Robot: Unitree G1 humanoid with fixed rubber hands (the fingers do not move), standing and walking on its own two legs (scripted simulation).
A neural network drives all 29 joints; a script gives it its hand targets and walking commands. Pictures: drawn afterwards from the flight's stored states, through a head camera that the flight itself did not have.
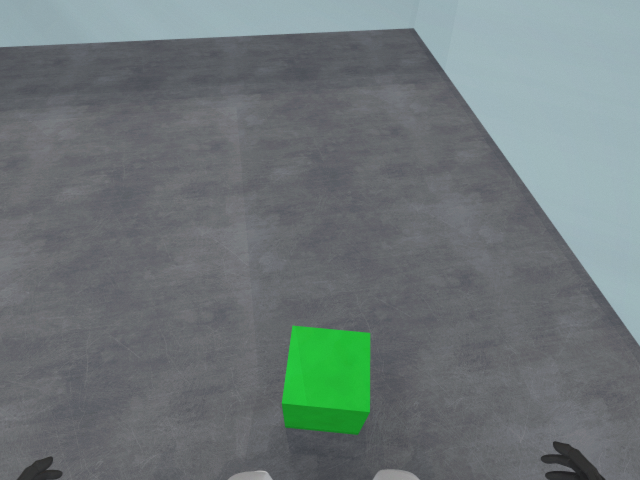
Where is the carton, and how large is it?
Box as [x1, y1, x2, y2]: [282, 326, 369, 434]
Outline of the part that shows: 292,326 282,398 282,408 285,427 357,434 369,412 369,333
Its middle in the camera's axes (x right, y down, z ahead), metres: +0.02 +0.41 +1.08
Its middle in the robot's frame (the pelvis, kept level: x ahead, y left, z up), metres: +0.43 -0.04 -0.63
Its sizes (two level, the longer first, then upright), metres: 0.210 0.200 0.250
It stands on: the floor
